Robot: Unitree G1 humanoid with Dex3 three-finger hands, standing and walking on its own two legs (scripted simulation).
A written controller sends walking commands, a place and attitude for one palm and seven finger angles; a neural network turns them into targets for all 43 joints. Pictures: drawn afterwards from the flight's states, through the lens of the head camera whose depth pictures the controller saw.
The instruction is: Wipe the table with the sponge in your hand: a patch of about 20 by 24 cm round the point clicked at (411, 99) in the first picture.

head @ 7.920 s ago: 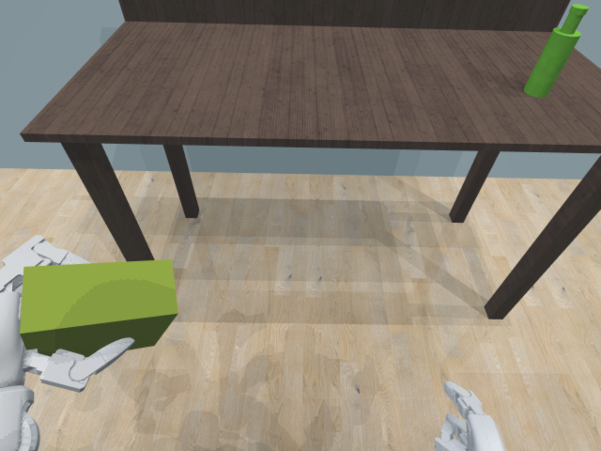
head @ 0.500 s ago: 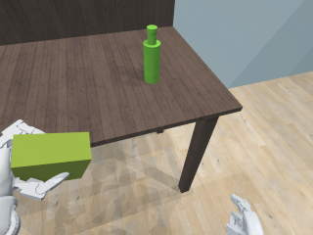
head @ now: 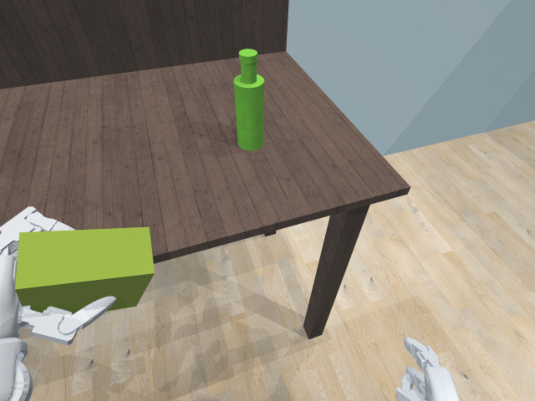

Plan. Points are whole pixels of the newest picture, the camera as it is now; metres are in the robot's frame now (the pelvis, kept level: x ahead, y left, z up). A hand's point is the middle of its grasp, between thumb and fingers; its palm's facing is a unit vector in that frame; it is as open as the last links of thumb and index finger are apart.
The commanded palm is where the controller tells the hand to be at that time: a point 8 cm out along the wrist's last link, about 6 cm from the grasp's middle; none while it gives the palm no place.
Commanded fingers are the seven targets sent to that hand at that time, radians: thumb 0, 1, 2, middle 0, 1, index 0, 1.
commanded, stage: shuffle to correct the standing spot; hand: left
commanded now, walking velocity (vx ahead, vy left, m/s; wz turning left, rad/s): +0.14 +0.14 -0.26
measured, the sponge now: (106, 274) +0.23 +0.21 +0.14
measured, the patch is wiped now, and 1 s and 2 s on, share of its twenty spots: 0.00 0.00 0.00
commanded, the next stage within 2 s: come to a stop and stand still in 0.66 s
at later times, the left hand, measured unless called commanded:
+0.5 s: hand (86, 230) +0.27 +0.24 +0.16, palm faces +0.35 -0.83 -0.44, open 9.9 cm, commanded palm +0.22 +0.29 +0.18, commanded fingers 0.00 0.10 1.30 -1.20 -1.60 -1.20 -1.60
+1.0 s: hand (57, 190) +0.34 +0.31 +0.16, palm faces +0.36 -0.83 -0.43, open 9.9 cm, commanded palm +0.28 +0.35 +0.18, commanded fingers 0.00 0.10 1.30 -1.20 -1.60 -1.20 -1.60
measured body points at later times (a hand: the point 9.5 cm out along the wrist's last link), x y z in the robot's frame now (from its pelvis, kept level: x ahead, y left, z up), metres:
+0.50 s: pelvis +0.05 +0.01 -0.01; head +0.08 +0.00 +0.44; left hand +0.25 +0.29 +0.19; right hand +0.21 -0.23 -0.10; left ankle +0.06 +0.16 -0.68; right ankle +0.04 -0.08 -0.73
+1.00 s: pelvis +0.10 +0.08 +0.00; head +0.13 +0.08 +0.44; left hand +0.31 +0.36 +0.18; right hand +0.26 -0.14 -0.09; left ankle +0.14 +0.19 -0.73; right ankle +0.07 -0.03 -0.70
